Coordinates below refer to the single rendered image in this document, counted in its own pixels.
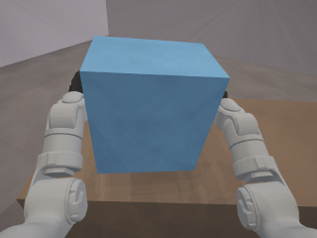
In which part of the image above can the robot right hand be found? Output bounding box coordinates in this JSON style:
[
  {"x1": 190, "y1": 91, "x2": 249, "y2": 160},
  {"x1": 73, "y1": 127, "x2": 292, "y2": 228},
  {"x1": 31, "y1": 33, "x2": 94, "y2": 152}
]
[{"x1": 222, "y1": 91, "x2": 228, "y2": 98}]

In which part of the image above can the robot left forearm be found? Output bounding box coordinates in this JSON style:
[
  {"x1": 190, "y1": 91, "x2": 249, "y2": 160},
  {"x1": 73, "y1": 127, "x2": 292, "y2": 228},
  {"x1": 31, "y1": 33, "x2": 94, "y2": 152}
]
[{"x1": 24, "y1": 91, "x2": 88, "y2": 220}]

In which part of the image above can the carton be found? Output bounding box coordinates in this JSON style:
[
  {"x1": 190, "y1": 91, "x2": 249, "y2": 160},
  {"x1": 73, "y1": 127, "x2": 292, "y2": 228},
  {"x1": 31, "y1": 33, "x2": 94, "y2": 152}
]
[{"x1": 79, "y1": 36, "x2": 230, "y2": 174}]

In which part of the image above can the robot left hand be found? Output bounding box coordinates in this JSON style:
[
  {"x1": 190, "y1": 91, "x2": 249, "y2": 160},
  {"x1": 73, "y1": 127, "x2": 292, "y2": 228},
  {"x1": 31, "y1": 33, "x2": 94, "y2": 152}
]
[{"x1": 68, "y1": 71, "x2": 83, "y2": 94}]

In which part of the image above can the left robot upper arm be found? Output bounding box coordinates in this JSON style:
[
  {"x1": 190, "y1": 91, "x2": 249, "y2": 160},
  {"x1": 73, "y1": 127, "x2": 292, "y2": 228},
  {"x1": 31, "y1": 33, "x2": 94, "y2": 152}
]
[{"x1": 0, "y1": 178, "x2": 88, "y2": 238}]

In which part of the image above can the pedestal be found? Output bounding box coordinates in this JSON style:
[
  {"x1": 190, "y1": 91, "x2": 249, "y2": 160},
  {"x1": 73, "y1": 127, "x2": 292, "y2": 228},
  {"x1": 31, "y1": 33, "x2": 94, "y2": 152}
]
[{"x1": 16, "y1": 97, "x2": 317, "y2": 238}]

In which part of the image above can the right robot upper arm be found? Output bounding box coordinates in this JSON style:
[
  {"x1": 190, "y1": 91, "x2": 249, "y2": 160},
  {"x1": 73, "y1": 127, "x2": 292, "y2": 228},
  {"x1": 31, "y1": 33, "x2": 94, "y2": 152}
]
[{"x1": 236, "y1": 180, "x2": 317, "y2": 238}]

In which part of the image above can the robot right forearm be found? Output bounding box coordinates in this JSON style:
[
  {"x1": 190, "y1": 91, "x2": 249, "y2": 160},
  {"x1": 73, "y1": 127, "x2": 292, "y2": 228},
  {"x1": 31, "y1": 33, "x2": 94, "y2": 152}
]
[{"x1": 214, "y1": 98, "x2": 299, "y2": 220}]

